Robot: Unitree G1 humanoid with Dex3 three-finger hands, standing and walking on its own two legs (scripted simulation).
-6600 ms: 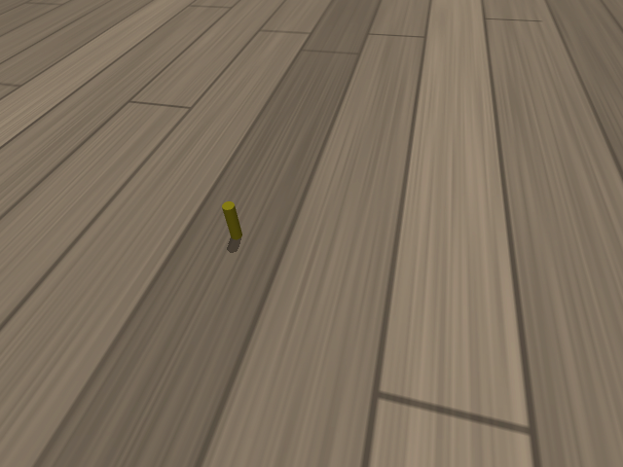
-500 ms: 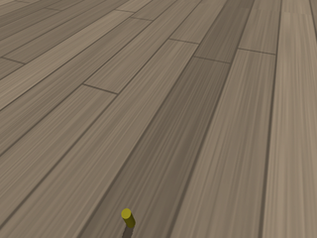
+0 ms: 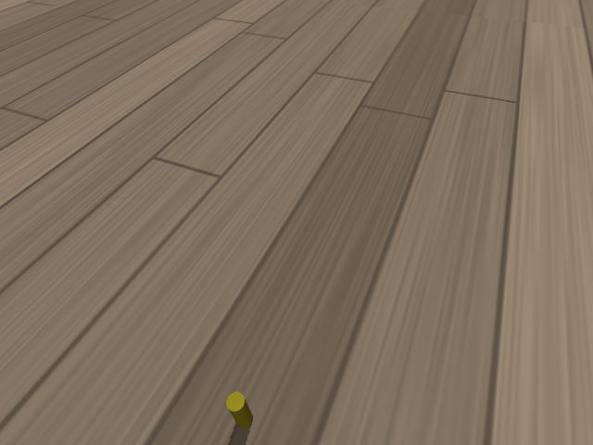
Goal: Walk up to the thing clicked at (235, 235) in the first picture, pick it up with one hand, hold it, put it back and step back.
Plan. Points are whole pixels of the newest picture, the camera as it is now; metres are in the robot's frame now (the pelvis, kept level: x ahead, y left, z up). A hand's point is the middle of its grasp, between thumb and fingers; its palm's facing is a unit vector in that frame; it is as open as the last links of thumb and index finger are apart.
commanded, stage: stand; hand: left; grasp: from the side
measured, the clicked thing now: (240, 410) +0.36 +0.23 -0.69
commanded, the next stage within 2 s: go down in 0.64 s
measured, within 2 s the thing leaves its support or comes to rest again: neither
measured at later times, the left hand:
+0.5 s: hand out of the picture +0.08 +0.25 -0.16, palm faces -0.03 -0.94 -0.35, open 7.4 cm
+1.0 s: hand out of the picture +0.16 +0.26 -0.17, palm faces +0.05 -0.94 -0.33, open 11.4 cm
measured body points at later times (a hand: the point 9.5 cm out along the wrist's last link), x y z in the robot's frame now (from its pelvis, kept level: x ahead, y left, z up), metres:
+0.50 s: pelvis +0.00 +0.00 +0.00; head +0.01 +0.00 +0.45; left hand +0.08 +0.30 -0.13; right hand +0.08 -0.30 -0.13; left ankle +0.00 +0.14 -0.75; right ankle +0.00 -0.13 -0.75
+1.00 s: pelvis -0.01 +0.00 -0.02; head +0.05 +0.01 +0.42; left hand +0.16 +0.31 -0.14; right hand +0.08 -0.27 -0.14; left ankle +0.00 +0.14 -0.75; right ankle +0.00 -0.13 -0.75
